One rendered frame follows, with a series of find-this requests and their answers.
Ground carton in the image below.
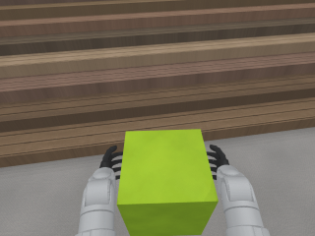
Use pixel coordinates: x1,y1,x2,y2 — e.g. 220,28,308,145
117,129,219,236

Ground left robot hand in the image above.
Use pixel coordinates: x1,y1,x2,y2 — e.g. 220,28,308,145
99,146,123,180

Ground right robot forearm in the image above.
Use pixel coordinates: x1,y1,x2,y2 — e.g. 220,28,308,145
217,164,271,236

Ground right robot hand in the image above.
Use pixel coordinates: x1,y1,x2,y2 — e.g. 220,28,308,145
207,145,229,180

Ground left robot forearm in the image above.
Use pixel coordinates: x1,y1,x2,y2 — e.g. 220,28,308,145
75,167,117,236

